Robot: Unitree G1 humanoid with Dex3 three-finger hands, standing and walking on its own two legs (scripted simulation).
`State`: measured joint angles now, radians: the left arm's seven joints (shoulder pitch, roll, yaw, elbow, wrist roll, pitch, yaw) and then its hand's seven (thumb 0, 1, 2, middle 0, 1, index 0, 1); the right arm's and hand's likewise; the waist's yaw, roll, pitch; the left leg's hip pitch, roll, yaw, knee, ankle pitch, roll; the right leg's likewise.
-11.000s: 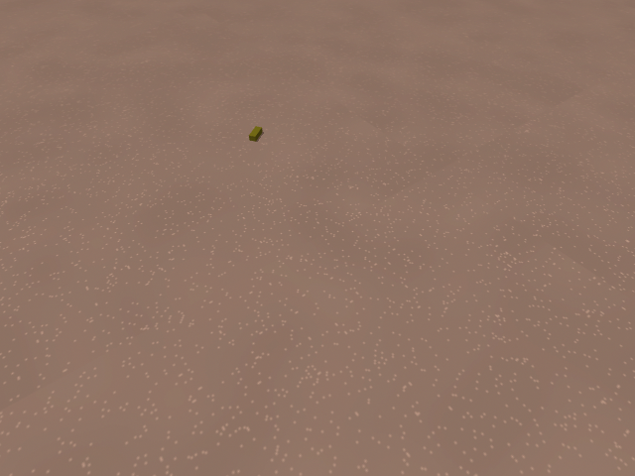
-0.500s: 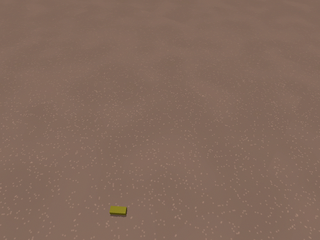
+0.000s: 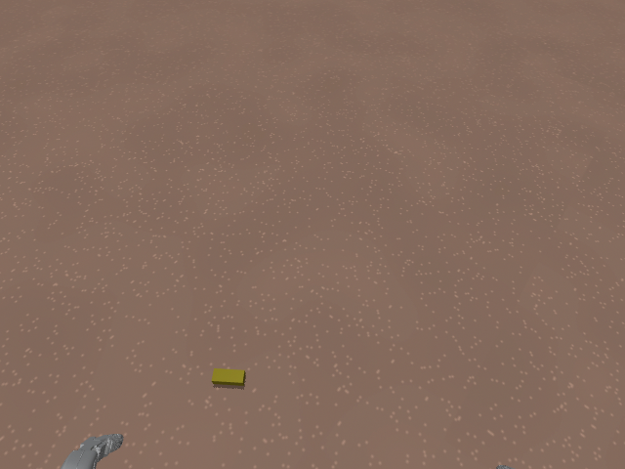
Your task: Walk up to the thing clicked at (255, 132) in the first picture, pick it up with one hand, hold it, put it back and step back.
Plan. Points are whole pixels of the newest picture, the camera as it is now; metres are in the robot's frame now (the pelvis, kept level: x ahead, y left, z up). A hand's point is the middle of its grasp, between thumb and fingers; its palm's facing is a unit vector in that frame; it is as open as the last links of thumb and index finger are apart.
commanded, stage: rise first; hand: left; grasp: from above
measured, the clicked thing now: (228, 377) +0.46 +0.24 -0.76
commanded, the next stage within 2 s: none
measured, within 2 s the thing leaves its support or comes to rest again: neither
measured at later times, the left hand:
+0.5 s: hand out of the picture +0.15 +0.26 -0.21, palm faces -0.11 -0.90 -0.42, open 13.3 cm
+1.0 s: hand out of the picture +0.14 +0.28 -0.27, palm faces -0.27 -0.80 -0.54, open 13.2 cm
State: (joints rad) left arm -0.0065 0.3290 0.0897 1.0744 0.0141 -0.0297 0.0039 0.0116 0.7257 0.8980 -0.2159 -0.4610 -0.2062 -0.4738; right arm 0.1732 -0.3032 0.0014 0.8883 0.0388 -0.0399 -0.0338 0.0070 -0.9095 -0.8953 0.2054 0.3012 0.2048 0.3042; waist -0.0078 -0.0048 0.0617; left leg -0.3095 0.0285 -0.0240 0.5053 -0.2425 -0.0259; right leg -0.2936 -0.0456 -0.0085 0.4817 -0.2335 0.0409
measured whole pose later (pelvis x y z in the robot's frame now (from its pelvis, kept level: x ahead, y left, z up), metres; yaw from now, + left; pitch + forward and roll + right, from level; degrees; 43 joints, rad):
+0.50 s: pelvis +0.01 +0.01 -0.07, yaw -1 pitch +15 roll -2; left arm 0.15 0.32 0.16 0.63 0.22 0.15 -0.01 0.00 -0.39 0.88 -0.25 -0.87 -0.23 -0.89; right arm 0.20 -0.24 -0.04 0.62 0.00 -0.11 -0.01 0.01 -0.90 -0.89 0.21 0.30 0.21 0.30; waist -0.02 -0.01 -0.08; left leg -0.82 0.04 -0.03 1.05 -0.50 -0.02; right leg -0.79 -0.03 0.01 1.00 -0.47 0.05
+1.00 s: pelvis -0.01 +0.01 -0.14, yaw -1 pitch +24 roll -3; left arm 0.22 0.37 0.15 0.43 0.34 0.15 0.00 0.00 -0.40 0.81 -0.32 -0.83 -0.30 -0.85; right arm 0.15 -0.24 -0.02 0.54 -0.01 -0.17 0.01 0.01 -0.96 -0.91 0.21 0.30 0.21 0.30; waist -0.02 0.01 -0.15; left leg -1.22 0.03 -0.07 1.40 -0.61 -0.03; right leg -1.18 -0.03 0.00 1.35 -0.59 0.05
